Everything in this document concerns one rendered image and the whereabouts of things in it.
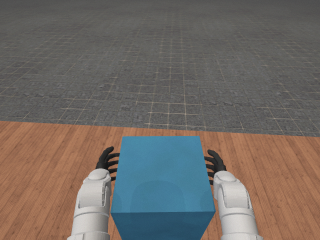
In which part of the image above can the robot right forearm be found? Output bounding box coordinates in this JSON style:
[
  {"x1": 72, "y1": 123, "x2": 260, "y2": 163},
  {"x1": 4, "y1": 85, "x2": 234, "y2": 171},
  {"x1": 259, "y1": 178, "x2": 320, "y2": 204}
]
[{"x1": 213, "y1": 170, "x2": 264, "y2": 240}]

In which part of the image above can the robot left forearm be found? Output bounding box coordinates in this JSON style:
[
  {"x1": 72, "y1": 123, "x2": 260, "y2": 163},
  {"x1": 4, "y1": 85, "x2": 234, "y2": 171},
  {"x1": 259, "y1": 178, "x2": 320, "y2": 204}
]
[{"x1": 67, "y1": 168, "x2": 112, "y2": 240}]

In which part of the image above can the carton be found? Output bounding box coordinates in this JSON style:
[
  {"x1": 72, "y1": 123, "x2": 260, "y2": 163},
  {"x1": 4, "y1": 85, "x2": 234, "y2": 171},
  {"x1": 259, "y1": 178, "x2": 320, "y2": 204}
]
[{"x1": 110, "y1": 136, "x2": 216, "y2": 240}]

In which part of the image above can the robot left hand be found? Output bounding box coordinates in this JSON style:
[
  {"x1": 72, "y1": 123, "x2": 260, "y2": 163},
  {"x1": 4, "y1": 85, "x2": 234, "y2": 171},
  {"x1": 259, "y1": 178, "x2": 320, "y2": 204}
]
[{"x1": 95, "y1": 146, "x2": 120, "y2": 182}]

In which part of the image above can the robot right hand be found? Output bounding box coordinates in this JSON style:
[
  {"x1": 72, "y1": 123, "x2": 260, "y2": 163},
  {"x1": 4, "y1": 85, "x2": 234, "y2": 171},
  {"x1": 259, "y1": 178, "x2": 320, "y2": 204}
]
[{"x1": 204, "y1": 149, "x2": 227, "y2": 185}]

